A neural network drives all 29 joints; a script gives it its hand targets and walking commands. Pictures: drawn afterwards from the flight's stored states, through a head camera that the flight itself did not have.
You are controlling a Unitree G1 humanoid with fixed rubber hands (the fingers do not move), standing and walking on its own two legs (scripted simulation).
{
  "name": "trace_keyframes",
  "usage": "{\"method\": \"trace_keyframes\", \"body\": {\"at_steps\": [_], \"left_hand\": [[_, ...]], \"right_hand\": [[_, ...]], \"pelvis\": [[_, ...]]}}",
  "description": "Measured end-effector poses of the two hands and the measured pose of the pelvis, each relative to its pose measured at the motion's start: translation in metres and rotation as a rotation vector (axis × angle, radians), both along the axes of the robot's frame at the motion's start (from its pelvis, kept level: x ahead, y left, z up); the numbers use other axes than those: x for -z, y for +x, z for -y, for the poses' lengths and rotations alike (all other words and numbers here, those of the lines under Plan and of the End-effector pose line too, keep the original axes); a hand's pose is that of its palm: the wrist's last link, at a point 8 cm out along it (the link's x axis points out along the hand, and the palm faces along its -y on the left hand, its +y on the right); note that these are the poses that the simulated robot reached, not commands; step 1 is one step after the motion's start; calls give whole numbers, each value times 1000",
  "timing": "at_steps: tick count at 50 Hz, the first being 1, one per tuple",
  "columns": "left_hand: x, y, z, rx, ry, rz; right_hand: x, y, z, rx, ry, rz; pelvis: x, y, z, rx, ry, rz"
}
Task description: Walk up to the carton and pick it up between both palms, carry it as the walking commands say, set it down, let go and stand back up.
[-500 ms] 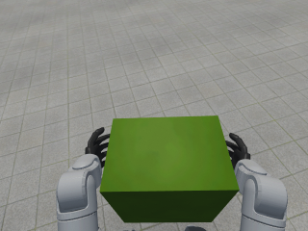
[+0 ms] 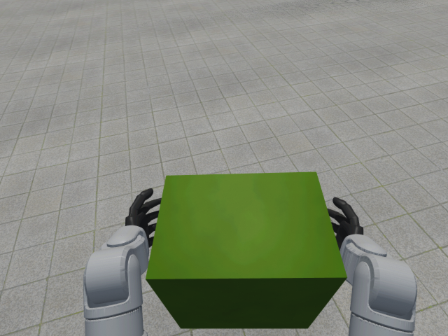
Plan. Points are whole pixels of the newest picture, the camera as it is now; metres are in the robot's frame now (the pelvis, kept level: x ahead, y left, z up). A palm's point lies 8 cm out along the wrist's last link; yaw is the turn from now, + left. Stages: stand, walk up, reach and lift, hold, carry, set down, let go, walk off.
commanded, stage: carry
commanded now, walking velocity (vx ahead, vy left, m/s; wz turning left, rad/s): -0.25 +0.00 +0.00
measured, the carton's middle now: (242, 257) +0.25 -0.01 +0.02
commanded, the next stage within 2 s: none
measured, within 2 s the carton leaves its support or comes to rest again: neither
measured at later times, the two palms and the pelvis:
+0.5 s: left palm (137, 281) +0.19 +0.14 +0.08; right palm (369, 293) +0.17 -0.19 +0.07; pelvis -0.07 -0.01 -0.01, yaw +0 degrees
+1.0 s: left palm out of the picture +0.09 +0.16 +0.06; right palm out of the picture +0.07 -0.18 +0.05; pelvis -0.18 +0.00 -0.01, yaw +0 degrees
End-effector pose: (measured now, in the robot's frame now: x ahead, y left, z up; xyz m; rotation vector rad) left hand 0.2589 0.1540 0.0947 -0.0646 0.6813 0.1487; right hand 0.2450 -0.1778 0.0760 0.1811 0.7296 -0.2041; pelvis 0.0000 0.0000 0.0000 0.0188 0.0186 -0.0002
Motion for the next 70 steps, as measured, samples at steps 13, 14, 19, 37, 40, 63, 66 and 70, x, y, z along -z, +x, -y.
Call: {"method": "trace_keyframes", "body": {"at_steps": [13, 14, 19, 37, 40, 63, 66, 70], "left_hand": [[-4, -41, -4, -4, -24, 41], [-4, -43, -4, -4, -27, 42], [-4, -56, 0, -5, -23, 45], [32, -126, -13, -40, -44, -59], [34, -144, -19, -46, -58, -75], [24, -229, 6, -5, -5, -69], [24, -240, -1, -5, -26, -49], [24, -251, -10, -6, -41, -29]], "right_hand": [[-12, -39, -3, -4, -24, 42], [-13, -41, -4, -4, -27, 44], [-11, -53, 0, -4, -21, 47], [17, -114, -13, -38, -45, -56], [13, -129, -18, -42, -56, -70], [21, -230, 6, -2, -9, -65], [15, -240, 0, -2, -30, -45], [10, -250, -10, -4, -44, -24]], "pelvis": [[3, -36, -1, -4, -3, 44], [3, -38, -2, -4, -3, 46], [5, -49, 2, -3, 4, 57], [11, -122, -1, -37, -14, 1], [6, -135, -5, -38, -18, 21], [2, -233, 8, 2, -18, -9], [5, -242, 2, 2, -26, 9], [8, -251, -5, -1, -39, 29]]}}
